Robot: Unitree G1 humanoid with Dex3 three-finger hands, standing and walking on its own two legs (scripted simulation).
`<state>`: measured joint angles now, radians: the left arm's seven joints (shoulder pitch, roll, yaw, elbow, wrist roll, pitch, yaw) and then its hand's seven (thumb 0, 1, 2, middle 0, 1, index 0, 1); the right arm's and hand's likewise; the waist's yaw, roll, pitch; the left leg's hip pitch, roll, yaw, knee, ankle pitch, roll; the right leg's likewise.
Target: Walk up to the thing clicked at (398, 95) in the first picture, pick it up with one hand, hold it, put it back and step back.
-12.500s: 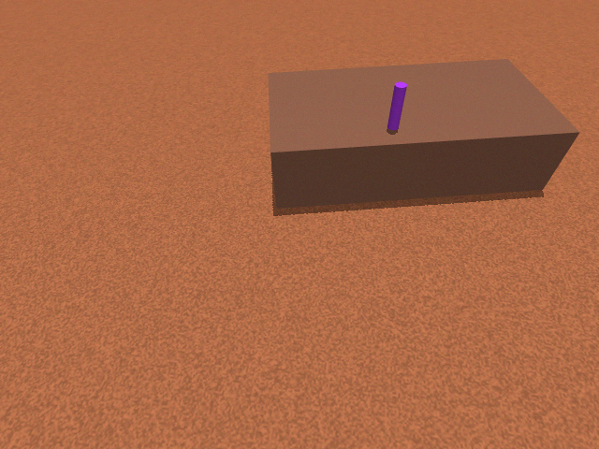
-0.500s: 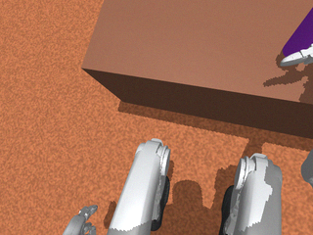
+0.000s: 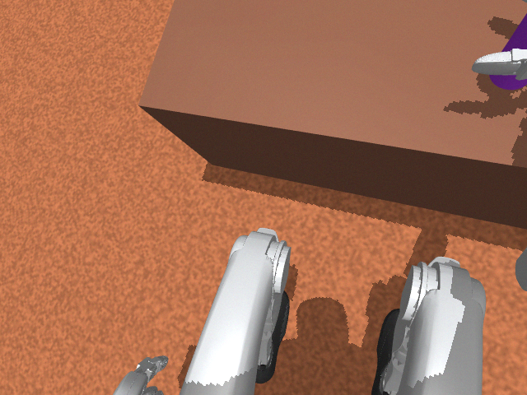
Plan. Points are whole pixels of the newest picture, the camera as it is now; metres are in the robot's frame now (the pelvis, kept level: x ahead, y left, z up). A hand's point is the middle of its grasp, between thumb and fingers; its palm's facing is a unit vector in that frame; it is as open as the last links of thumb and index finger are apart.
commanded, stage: close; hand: right
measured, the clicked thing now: out of the picture +0.57 -0.22 +0.04
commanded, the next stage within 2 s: settle in 0.24 s
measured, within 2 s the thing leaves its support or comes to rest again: leaves its support in 0.74 s
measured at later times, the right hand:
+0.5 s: hand out of the picture +0.59 -0.20 +0.02, palm faces +0.08 +1.00 -0.03, open 6.6 cm
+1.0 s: hand out of the picture +0.59 -0.22 +0.08, palm faces +0.12 +0.99 -0.03, open 6.6 cm
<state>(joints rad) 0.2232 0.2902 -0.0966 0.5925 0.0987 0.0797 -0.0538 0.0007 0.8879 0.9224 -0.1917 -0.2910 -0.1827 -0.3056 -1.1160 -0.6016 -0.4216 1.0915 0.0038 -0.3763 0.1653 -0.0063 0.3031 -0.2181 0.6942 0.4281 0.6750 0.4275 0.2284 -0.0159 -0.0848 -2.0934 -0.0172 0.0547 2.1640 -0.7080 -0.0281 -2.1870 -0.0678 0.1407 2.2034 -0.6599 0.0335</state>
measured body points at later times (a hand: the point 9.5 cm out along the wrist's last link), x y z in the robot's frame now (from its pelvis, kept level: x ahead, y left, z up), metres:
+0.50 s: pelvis +0.00 +0.00 +0.00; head +0.24 -0.06 +0.37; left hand +0.03 +0.27 -0.10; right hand +0.58 -0.26 +0.02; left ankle +0.09 +0.13 -0.36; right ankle +0.08 -0.14 -0.36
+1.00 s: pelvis +0.01 +0.00 +0.06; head +0.25 -0.05 +0.44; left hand +0.06 +0.27 -0.05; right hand +0.57 -0.27 +0.08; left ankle +0.09 +0.13 -0.36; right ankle +0.08 -0.14 -0.36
